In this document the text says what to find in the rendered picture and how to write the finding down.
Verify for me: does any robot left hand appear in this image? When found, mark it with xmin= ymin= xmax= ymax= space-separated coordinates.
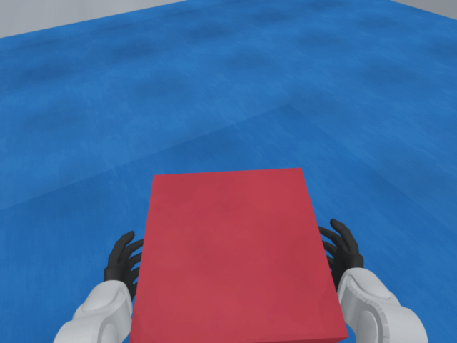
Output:
xmin=104 ymin=231 xmax=144 ymax=302

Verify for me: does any robot right hand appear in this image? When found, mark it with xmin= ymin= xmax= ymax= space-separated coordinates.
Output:
xmin=318 ymin=219 xmax=363 ymax=293

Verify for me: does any carton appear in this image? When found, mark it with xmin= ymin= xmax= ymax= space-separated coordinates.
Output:
xmin=129 ymin=168 xmax=349 ymax=343

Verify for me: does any robot left forearm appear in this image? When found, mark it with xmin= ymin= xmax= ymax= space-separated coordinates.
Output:
xmin=53 ymin=280 xmax=133 ymax=343

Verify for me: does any robot right forearm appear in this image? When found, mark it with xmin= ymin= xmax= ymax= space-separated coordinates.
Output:
xmin=337 ymin=268 xmax=428 ymax=343

